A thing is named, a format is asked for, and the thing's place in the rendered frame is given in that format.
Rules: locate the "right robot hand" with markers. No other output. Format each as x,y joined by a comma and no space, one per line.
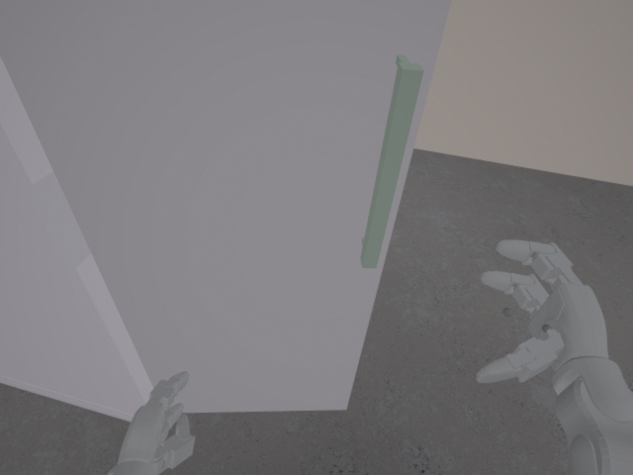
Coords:
572,310

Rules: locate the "left robot hand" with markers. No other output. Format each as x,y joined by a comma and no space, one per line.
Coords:
151,423

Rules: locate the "handle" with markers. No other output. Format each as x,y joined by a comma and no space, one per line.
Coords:
406,88

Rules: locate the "fridge door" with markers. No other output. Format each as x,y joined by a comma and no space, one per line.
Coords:
220,158

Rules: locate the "right robot forearm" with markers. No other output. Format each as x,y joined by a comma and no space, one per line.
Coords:
595,407

